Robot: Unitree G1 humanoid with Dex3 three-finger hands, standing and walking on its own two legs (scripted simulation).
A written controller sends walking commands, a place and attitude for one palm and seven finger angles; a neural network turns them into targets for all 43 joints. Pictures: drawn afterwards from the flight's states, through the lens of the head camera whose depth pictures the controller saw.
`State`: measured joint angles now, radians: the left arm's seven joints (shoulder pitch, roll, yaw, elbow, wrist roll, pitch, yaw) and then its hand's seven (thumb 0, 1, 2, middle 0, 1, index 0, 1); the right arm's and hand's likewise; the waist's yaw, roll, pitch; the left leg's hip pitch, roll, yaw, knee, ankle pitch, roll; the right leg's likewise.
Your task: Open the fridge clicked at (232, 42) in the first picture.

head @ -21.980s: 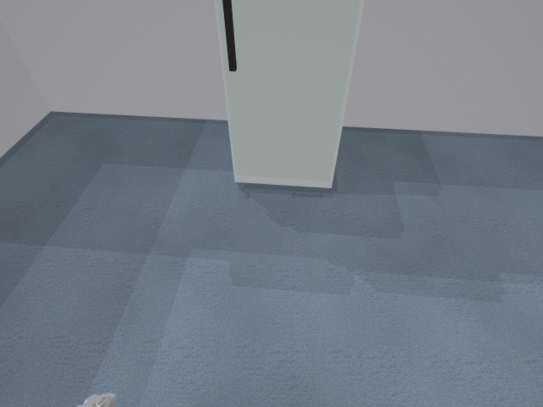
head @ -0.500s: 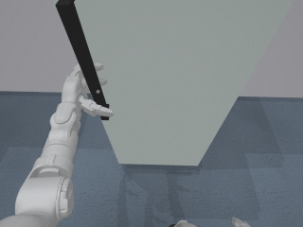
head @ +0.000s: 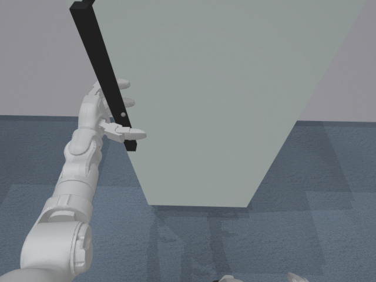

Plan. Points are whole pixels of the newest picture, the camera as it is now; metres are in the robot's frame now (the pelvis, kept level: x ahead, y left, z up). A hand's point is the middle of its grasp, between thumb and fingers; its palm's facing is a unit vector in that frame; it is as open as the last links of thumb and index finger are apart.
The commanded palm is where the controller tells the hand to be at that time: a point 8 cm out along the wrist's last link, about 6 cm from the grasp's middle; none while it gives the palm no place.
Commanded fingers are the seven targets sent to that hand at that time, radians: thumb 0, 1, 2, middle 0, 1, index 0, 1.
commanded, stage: grip the handle and tug to test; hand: left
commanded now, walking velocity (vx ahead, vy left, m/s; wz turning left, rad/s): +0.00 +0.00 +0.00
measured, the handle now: (116, 91) +0.49 +0.16 +0.12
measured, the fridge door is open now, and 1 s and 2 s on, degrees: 0 0 9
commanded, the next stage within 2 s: pull the door a little, standing still in 1.20 s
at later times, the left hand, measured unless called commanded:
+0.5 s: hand (121, 115) +0.43 +0.14 +0.11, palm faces -0.04 -1.00 -0.01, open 6.1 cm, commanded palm +0.40 +0.19 +0.11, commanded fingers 0.00 0.90 0.90 -0.45 -1.40 -0.45 -1.40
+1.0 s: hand (122, 116) +0.43 +0.14 +0.11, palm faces -0.03 -1.00 -0.01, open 6.1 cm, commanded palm +0.38 +0.19 +0.11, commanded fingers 0.00 0.90 0.90 -0.45 -1.40 -0.45 -1.40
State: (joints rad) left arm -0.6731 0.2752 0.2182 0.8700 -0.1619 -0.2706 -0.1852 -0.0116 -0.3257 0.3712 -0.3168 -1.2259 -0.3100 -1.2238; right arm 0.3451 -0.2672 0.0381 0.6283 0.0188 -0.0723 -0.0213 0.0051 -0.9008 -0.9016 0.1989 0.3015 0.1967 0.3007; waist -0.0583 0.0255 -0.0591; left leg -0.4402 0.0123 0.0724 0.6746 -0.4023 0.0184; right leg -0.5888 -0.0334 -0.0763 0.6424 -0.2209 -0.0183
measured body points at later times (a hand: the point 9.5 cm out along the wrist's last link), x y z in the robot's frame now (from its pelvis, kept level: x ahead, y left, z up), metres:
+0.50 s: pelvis +0.01 +0.00 +0.00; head +0.06 -0.01 +0.45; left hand +0.43 +0.20 +0.11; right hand +0.10 -0.25 -0.11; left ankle -0.04 +0.10 -0.72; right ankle +0.06 -0.11 -0.72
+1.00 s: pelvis +0.01 +0.00 +0.00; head +0.06 -0.01 +0.45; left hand +0.43 +0.20 +0.11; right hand +0.10 -0.25 -0.11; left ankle -0.04 +0.10 -0.72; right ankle +0.06 -0.11 -0.72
